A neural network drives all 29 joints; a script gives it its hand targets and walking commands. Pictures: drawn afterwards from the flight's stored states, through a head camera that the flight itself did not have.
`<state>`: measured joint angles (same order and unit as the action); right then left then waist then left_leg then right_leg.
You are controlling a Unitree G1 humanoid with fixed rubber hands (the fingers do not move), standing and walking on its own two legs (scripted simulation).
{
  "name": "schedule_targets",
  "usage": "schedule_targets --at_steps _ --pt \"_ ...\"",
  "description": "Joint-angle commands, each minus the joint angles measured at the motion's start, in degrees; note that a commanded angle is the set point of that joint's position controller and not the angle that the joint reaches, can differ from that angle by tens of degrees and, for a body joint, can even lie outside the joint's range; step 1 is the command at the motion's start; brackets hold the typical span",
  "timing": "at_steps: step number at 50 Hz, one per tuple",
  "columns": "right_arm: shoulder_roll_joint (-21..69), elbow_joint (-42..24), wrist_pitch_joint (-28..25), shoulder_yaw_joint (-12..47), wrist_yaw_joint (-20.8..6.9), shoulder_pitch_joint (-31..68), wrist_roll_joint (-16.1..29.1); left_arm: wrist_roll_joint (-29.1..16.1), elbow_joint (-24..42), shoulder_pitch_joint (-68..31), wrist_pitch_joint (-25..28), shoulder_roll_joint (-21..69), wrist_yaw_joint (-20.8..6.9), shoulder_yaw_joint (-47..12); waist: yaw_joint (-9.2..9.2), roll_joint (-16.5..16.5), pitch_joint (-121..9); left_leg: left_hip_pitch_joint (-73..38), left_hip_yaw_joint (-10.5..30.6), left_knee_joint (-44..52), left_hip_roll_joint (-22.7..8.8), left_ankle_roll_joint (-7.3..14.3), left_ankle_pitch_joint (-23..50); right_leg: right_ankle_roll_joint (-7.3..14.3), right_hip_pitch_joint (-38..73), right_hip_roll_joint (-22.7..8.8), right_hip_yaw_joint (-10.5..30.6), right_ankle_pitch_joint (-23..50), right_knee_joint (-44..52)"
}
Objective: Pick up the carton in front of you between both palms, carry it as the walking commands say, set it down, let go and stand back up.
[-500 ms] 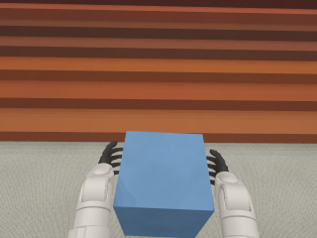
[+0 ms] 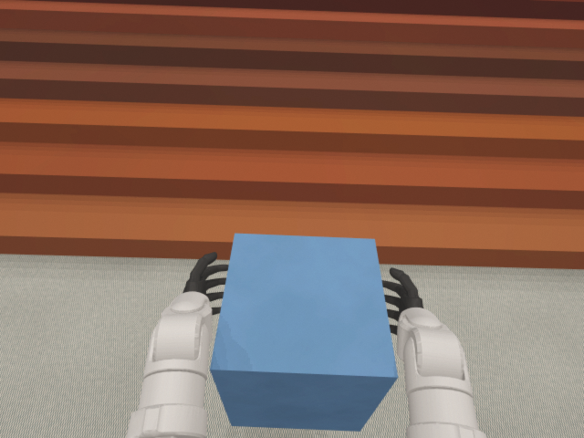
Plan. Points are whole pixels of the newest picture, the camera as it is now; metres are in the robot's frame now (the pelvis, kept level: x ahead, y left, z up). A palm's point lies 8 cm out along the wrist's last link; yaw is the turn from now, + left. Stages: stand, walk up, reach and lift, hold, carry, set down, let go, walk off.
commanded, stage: carry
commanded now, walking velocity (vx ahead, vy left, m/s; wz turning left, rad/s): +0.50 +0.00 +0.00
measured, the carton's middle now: (300, 336) +0.30 +0.00 -0.02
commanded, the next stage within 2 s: none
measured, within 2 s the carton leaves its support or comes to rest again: neither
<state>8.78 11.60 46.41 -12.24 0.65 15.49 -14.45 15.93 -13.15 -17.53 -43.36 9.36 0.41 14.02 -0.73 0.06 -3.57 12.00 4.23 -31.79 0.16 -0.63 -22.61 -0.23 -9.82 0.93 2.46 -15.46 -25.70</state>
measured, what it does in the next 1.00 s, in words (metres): walks ahead: right foot, then left foot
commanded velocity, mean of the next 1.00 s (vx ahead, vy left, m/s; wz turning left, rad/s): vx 0.50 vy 0.00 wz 0.00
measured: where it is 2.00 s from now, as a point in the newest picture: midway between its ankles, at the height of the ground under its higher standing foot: (284, 241)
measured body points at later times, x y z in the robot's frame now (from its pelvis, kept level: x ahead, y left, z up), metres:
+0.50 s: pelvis +0.20 +0.01 +0.00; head +0.17 +0.02 +0.45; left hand +0.44 +0.17 +0.07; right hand +0.45 -0.13 +0.08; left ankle +0.14 +0.10 -0.69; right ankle +0.16 -0.09 -0.74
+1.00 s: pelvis +0.50 +0.06 +0.01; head +0.48 +0.07 +0.46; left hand +0.75 +0.21 +0.09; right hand +0.73 -0.10 +0.09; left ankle +0.42 +0.13 -0.74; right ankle +0.61 -0.09 -0.69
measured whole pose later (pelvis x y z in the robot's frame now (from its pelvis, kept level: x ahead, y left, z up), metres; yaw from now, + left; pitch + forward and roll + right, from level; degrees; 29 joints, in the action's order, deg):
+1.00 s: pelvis +0.50 +0.06 +0.01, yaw -1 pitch +4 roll -1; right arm 7.5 -28.0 64.4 -1.8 9.4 -2.8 0.7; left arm 1.9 28.8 3.0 -62.3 7.5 7.6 3.7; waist -2.5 -0.1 -7.5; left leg 4.5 -14.0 -16.0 -2.1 2.1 -15.9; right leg 0.6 -35.3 -6.2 -7.3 -6.4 -40.9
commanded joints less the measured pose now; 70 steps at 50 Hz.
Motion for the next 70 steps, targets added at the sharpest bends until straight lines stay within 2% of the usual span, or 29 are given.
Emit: schedule_targets --at_steps 1,3,4,5,7,9,12,15,16,17,18,19,22,26,28,31,32,33,34,35,36,38,46,53,56,58,60,62,70 --pt "54.5 -14.0 -0.3 40.6 -12.0 39.3 22.7 -19.9 11.3 -29.3 -3.6 53.2 -11.3 -39.8 1.06 -2.9 -13.7 2.0 -7.2 4.5 0.2 0.4 2.6 4.3 -2.7 -10.3 7.5 -18.7 6.5" --pt "53.6 -16.6 2.3 42.6 -10.9 37.6 24.4 -21.1 15.5 -28.3 -6.4 52.1 -9.9 -42.0 0.08 5.8 -15.5 -9.1 4.0 13.1 -7.8 3.5 -8.7 2.0 -14.1 -5.0 -0.5 -18.4 -5.8" --pt "52.5 -17.0 3.7 42.4 -10.0 35.1 24.3 -22.0 18.0 -28.8 -8.1 51.8 -9.4 -43.5 -1.03 17.0 -13.2 -13.5 19.5 21.9 -16.7 7.7 -19.9 0.0 -24.5 -0.8 -6.9 -15.5 -16.8" --pt "52.3 -20.1 5.0 43.6 -9.1 34.2 24.1 -23.3 20.9 -29.3 -9.6 51.9 -9.1 -45.8 -1.47 16.9 -9.9 -15.2 25.4 23.7 -21.2 11.2 -17.0 0.0 -30.8 -3.2 -6.0 -13.2 -20.1" --pt "51.3 -25.9 7.7 44.2 -6.6 32.4 23.5 -26.1 24.3 -28.8 -12.0 51.6 -8.3 -46.8 -1.42 6.7 -8.5 -14.8 21.3 20.2 -19.7 12.4 0.0 0.8 -31.0 -4.2 -5.6 -12.6 -17.3" --pt "49.8 -28.4 10.4 43.7 -4.3 25.8 23.2 -26.4 24.4 -21.1 -14.5 49.9 -6.7 -46.2 -0.59 6.0 -12.2 -15.4 12.1 18.0 -16.9 10.4 12.2 0.3 -25.6 -2.8 -8.9 -9.2 -11.3" --pt "47.2 -34.0 13.5 43.1 -1.5 20.1 23.6 -26.7 30.7 -15.6 -17.8 47.7 -3.1 -46.5 -0.69 10.2 -14.7 -12.8 2.4 14.5 -12.9 7.5 13.2 -0.4 -15.7 0.5 -14.3 -1.2 -1.8" --pt "43.9 -38.9 16.9 42.0 1.7 14.5 24.0 -26.3 35.3 -9.7 -20.8 45.0 0.9 -44.0 0.33 4.9 -16.0 2.4 -5.6 6.0 -9.0 4.9 10.0 0.9 6.5 -1.6 -14.3 3.1 3.7" --pt "42.4 -40.2 18.1 41.2 2.8 13.6 24.0 -25.6 35.8 -7.1 -21.7 43.5 2.2 -42.2 1.66 -0.2 -17.6 11.6 -8.2 -2.2 -7.2 2.8 11.2 3.8 15.8 -7.3 -6.3 -1.6 4.1" --pt "41.5 -41.9 19.2 40.4 3.8 13.6 24.3 -24.5 36.4 -4.9 -22.4 41.2 3.6 -40.2 3.11 -11.8 -18.2 24.0 -12.4 -15.0 -3.4 0.3 4.3 9.0 23.1 -18.8 11.0 -7.9 7.9" --pt "40.5 -42.2 20.1 39.7 4.8 13.9 24.8 -23.9 36.7 -3.5 -23.0 39.6 4.9 -38.3 3.71 -15.9 -15.7 35.7 -11.2 -21.9 -1.0 1.0 -8.1 14.1 26.8 -26.5 22.4 -6.2 11.1" --pt "40.9 -44.8 20.4 40.1 5.4 15.2 26.0 -24.0 38.7 -3.9 -23.3 40.2 6.0 -37.4 3.66 -11.6 -13.5 39.1 -8.2 -27.9 -3.8 1.9 -10.5 15.7 24.5 -28.6 24.0 -0.5 11.6" --pt "42.3 -44.7 19.8 37.9 7.2 12.1 26.7 -24.9 44.1 -6.1 -23.3 42.3 7.9 -38.0 2.92 -2.5 -12.5 35.6 -7.3 -23.4 -6.9 1.4 -4.5 12.1 16.8 -24.7 14.7 -1.8 14.2" --pt "40.3 -42.3 17.4 33.6 10.2 5.7 22.6 -27.0 46.3 -6.6 -21.8 39.8 9.0 -40.0 1.92 -6.7 -10.6 20.2 -13.7 -5.9 -4.4 0.7 7.4 6.5 4.8 -17.2 -3.6 -2.7 15.8" --pt "39.0 -42.6 16.5 33.1 11.0 4.3 21.8 -27.0 45.9 -4.0 -21.1 38.0 9.4 -39.7 2.0 -8.0 -8.7 13.6 -16.9 -0.1 -2.5 0.6 13.6 5.6 1.5 -16.3 -7.0 -1.6 14.6" --pt "37.1 -42.7 15.7 34.2 11.2 1.1 22.4 -26.6 46.0 -1.1 -20.5 36.2 9.9 -39.9 0.56 -3.3 -11.6 -4.4 -19.8 3.0 -0.7 1.8 13.0 3.0 -4.3 -12.7 -13.0 6.5 0.7" --pt "36.4 -42.8 15.6 34.5 11.3 0.4 22.6 -26.5 46.2 -0.8 -20.5 35.1 9.9 -39.8 -0.52 0.0 -14.0 -13.6 -14.9 4.1 -4.9 4.1 8.4 1.2 -10.0 -10.7 -16.1 9.6 -9.6" --pt "35.0 -43.1 15.4 34.5 11.3 -0.1 22.7 -26.5 47.4 -0.7 -20.7 34.4 9.8 -40.2 -1.34 13.3 -16.3 -19.5 8.0 12.7 -17.7 8.8 -1.2 -1.8 -20.5 -5.0 -17.4 -0.5 -26.7" --pt "35.3 -43.1 15.5 34.7 11.2 -0.5 23.0 -26.4 47.3 0.4 -21.0 33.5 9.6 -40.4 -1.13 18.6 -16.5 -23.6 26.1 19.6 -25.1 13.8 0.5 -2.7 -30.8 -1.5 -11.8 -14.5 -38.1" --pt "36.6 -44.6 15.6 35.8 10.8 0.1 23.9 -26.5 46.4 1.6 -21.0 34.5 9.1 -40.9 -1.53 12.7 -16.4 -24.1 26.4 19.0 -27.2 16.0 5.7 -1.3 -34.8 -5.1 -6.3 -15.8 -43.8" --pt "38.5 -46.5 15.5 38.1 10.0 0.7 25.2 -26.8 46.8 2.1 -20.6 36.1 8.4 -41.1 -1.33 5.5 -16.2 -21.9 21.2 18.6 -25.9 14.5 10.9 0.5 -35.0 -6.5 -5.6 -12.5 -45.9" --pt "42.4 -49.1 14.9 42.0 8.0 3.4 26.8 -26.0 46.0 4.1 -19.8 39.7 6.9 -41.8 -0.52 1.9 -16.8 -17.0 12.8 19.0 -23.4 11.0 12.6 0.9 -32.0 -9.6 -3.6 -6.4 -40.6" --pt "34.2 -47.7 15.4 43.9 5.0 6.6 26.9 -22.2 44.9 1.6 -18.7 34.7 6.6 -41.5 -0.46 6.2 -7.8 -12.6 -7.6 23.6 -15.5 7.8 15.2 0.7 -28.9 -6.8 -10.5 10.6 -14.4" --pt "28.1 -49.1 17.3 39.0 8.8 13.2 26.6 -26.2 49.5 -10.1 -21.4 26.6 8.8 -40.5 -0.77 9.5 -4.2 -12.5 -13.5 17.1 -13.6 6.7 27.2 2.5 -20.5 -4.3 -15.5 13.6 -5.7" --pt "23.3 -47.3 18.2 35.9 11.8 18.8 25.6 -26.3 44.8 -12.3 -22.0 20.6 10.9 -35.4 4.31 4.6 -14.7 -5.8 -18.2 -8.6 -8.5 3.6 37.9 4.0 4.7 0.1 -17.7 4.5 -3.6" --pt "21.0 -45.9 18.7 34.3 13.2 21.1 24.9 -26.1 41.4 -15.2 -22.0 17.7 12.1 -33.0 5.74 -20.5 -23.2 24.2 -13.1 -40.6 2.5 0.5 -4.1 14.8 26.7 -24.4 28.4 -3.1 7.8" --pt "24.4 -44.3 18.3 33.0 13.7 26.9 25.7 -28.6 41.3 -19.1 -21.9 23.6 11.6 -33.6 5.21 -10.0 -22.0 30.3 -4.7 -50.5 -2.8 3.6 -3.5 13.4 23.0 -21.5 20.6 10.1 6.2" --pt "29.4 -39.4 17.5 30.7 13.7 30.5 25.2 -29.8 40.9 -27.4 -21.1 28.6 10.8 -35.1 4.26 -4.4 -20.4 28.2 -2.8 -45.0 -5.2 4.5 2.6 11.3 13.8 -20.0 12.7 7.4 7.1" --pt "30.7 -30.9 14.8 29.9 13.3 44.1 21.7 -29.1 31.4 -40.2 -18.3 30.2 9.6 -34.0 4.16 -6.1 -18.1 30.1 -8.4 -22.0 -5.6 3.4 12.6 11.8 12.2 -16.0 -2.0 16.3 9.1"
